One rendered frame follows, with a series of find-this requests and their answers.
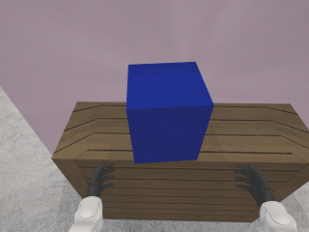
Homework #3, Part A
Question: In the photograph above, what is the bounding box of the right robot hand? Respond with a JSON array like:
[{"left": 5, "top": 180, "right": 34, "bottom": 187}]
[{"left": 234, "top": 163, "right": 276, "bottom": 208}]

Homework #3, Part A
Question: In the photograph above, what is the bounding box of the carton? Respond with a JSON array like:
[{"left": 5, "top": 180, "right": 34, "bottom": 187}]
[{"left": 126, "top": 62, "right": 214, "bottom": 164}]

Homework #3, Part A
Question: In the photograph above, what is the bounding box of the robot right forearm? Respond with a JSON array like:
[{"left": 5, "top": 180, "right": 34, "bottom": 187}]
[{"left": 260, "top": 201, "right": 297, "bottom": 232}]

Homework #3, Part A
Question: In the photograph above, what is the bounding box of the pedestal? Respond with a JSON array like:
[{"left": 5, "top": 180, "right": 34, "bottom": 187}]
[{"left": 51, "top": 101, "right": 309, "bottom": 223}]

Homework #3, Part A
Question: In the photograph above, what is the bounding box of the robot left forearm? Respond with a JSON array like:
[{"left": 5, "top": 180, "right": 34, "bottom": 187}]
[{"left": 68, "top": 196, "right": 103, "bottom": 232}]

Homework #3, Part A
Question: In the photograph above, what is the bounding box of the left robot hand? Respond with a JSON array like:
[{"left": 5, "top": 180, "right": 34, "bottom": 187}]
[{"left": 85, "top": 161, "right": 115, "bottom": 198}]

